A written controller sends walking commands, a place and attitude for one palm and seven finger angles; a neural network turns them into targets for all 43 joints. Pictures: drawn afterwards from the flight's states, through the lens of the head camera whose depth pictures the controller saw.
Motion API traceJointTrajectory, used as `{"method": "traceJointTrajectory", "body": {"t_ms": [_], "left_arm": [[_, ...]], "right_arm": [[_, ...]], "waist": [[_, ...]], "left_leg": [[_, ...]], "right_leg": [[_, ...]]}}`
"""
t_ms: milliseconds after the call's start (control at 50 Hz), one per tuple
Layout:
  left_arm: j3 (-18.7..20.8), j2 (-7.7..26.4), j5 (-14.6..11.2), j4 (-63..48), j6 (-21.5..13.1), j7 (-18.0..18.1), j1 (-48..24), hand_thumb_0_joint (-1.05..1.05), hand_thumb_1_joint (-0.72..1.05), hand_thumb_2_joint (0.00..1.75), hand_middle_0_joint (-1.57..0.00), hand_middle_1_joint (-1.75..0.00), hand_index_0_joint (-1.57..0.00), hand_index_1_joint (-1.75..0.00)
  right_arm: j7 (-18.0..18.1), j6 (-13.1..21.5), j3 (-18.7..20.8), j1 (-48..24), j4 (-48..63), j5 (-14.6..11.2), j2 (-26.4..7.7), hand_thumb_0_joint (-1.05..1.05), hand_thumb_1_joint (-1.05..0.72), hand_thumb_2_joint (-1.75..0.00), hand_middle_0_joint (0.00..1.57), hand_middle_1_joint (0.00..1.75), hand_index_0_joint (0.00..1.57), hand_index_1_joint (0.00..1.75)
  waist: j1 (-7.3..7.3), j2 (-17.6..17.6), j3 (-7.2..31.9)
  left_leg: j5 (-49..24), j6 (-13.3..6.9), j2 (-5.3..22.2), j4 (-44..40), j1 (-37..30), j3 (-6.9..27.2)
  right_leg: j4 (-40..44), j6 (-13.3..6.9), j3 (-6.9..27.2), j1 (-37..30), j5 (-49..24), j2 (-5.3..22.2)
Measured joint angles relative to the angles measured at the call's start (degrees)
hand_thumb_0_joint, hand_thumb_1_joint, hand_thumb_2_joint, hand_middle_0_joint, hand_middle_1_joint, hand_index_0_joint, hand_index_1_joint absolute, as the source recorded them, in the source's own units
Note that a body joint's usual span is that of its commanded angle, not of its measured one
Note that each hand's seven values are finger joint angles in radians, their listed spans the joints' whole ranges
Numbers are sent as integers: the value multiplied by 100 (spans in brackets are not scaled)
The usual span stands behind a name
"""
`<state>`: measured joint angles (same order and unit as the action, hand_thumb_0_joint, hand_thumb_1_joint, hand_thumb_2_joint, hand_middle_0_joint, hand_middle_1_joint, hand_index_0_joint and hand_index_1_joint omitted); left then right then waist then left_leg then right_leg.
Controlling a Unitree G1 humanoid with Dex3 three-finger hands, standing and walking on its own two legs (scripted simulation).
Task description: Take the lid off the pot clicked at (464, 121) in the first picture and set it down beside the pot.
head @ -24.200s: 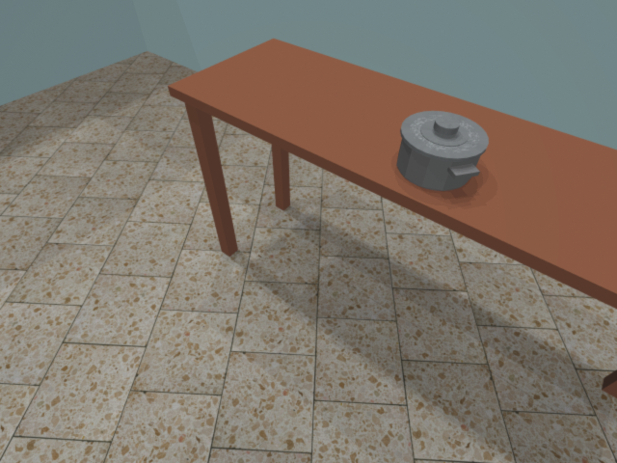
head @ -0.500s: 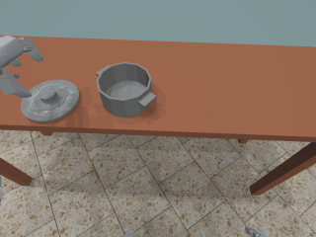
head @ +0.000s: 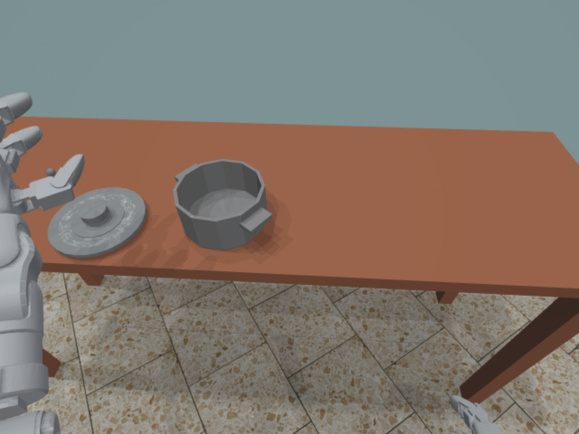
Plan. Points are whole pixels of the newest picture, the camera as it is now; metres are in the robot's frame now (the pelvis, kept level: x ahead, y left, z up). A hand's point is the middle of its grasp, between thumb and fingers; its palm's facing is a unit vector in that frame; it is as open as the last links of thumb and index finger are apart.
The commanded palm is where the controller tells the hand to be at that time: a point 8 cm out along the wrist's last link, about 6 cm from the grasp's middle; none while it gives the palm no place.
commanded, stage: draw the hand back to the body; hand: left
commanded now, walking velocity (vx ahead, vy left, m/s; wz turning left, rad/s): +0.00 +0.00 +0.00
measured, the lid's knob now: (94, 212) +0.47 +0.40 +0.00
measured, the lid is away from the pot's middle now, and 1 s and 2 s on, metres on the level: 0.24 0.24 0.24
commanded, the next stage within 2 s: step back with the hand held close in 1.24 s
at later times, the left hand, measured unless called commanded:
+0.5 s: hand (56, 224) +0.28 +0.28 +0.19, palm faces +0.51 -0.82 -0.25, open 7.7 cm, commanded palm +0.22 +0.30 +0.20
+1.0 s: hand (42, 297) +0.20 +0.25 +0.18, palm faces +0.42 -0.84 -0.33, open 7.4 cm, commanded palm +0.13 +0.29 +0.19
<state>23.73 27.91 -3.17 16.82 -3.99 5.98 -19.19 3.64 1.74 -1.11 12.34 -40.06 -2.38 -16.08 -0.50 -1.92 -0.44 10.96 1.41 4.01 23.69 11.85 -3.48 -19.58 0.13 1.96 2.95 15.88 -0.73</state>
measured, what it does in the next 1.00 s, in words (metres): stands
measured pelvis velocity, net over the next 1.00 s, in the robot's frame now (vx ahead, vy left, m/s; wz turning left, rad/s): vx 0.00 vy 0.00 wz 0.01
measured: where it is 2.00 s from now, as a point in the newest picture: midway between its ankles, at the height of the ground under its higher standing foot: outside the picture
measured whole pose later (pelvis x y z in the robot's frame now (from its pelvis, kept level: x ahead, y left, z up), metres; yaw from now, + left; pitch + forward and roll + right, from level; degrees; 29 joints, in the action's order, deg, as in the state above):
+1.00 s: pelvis +0.00 +0.00 +0.00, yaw +1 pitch -5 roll +0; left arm 18.8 19.7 -5.2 -23.9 -4.5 4.0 20.3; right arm 3.9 5.2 -1.4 8.3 -38.5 0.7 -12.1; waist -3.6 -2.4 -2.1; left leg 9.9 1.3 3.4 21.1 5.9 -3.3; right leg -16.3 0.4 1.5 -3.5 14.6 -0.2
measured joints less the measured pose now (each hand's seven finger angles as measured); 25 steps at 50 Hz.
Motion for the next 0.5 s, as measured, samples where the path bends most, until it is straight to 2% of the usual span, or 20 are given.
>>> {"method": "traceJointTrajectory", "body": {"t_ms": [260,500], "left_arm": [[-42,-316,-127,-826,-5,-20,825,0,55,82,-26,-49,-27,-50],[-111,-598,-217,-1876,-14,-75,1731,1,81,88,-22,-35,-22,-35]], "right_arm": [[63,153,19,-315,-18,56,88,2,-90,-90,20,30,20,30],[66,251,-8,-437,49,139,229,1,-90,-90,20,30,20,30]], "waist": [[-131,-74,-108],[-237,-86,-151]], "left_leg": [[-109,73,66,-221,-293,62],[-130,93,53,-321,-461,44]], "right_leg": [[108,-109,-60,-256,-29,-82],[221,-107,-49,-426,-61,-68]]}}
